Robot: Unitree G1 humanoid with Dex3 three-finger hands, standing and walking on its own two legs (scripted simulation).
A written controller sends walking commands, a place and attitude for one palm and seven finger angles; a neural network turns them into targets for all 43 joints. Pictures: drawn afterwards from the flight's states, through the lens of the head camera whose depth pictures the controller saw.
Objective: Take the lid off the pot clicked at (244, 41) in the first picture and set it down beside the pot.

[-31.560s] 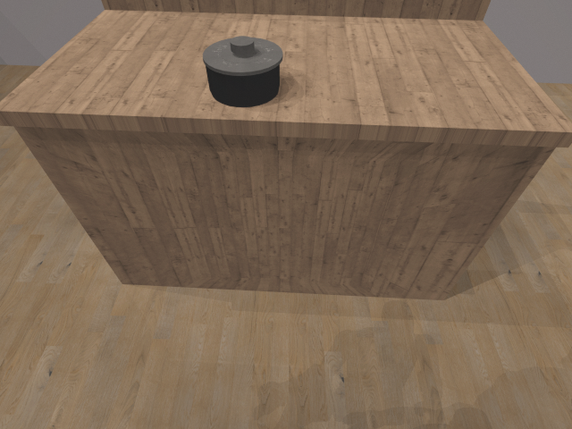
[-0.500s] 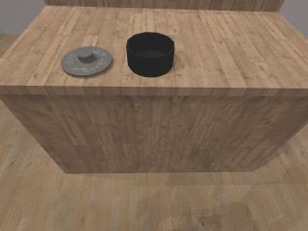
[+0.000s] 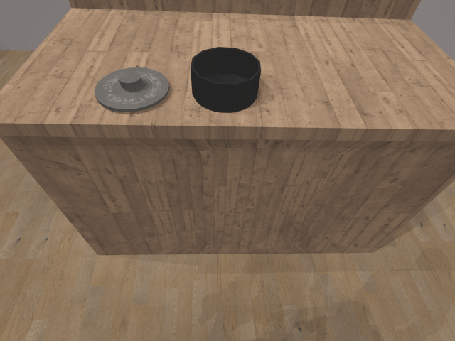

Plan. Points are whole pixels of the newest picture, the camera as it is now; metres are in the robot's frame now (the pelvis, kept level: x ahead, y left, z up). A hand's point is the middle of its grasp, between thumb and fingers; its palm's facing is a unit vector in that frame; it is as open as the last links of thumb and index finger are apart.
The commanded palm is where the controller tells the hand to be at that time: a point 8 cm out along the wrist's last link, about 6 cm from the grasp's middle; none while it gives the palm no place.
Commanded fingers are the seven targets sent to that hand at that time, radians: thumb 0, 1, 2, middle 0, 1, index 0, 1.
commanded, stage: let the arm hang, fingers relaxed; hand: left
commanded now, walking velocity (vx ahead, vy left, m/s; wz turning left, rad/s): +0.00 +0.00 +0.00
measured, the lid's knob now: (130, 80) +0.67 +0.27 +0.08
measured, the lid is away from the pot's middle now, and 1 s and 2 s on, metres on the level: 0.23 0.23 0.23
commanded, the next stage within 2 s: look to check the result in 0.70 s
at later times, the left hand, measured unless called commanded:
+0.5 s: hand out of the picture +0.02 +0.18 -0.18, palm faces +0.02 -0.98 -0.20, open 7.3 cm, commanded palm none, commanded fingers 0.00 0.90 0.90 -0.20 -0.30 -0.20 -0.30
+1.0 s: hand out of the picture +0.02 +0.17 -0.18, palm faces +0.02 -0.98 -0.21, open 7.3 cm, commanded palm none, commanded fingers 0.00 0.90 0.90 -0.20 -0.30 -0.20 -0.30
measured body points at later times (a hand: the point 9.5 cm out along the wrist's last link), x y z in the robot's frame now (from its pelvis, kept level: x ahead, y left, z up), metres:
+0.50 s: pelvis -0.01 +0.00 +0.00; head +0.02 +0.01 +0.45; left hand +0.02 +0.23 -0.16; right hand -0.03 -0.22 -0.16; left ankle -0.06 +0.11 -0.74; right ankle -0.02 -0.16 -0.74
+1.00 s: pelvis -0.01 -0.01 +0.00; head +0.01 +0.00 +0.45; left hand +0.02 +0.22 -0.16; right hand -0.03 -0.23 -0.16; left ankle -0.06 +0.11 -0.74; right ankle -0.02 -0.16 -0.74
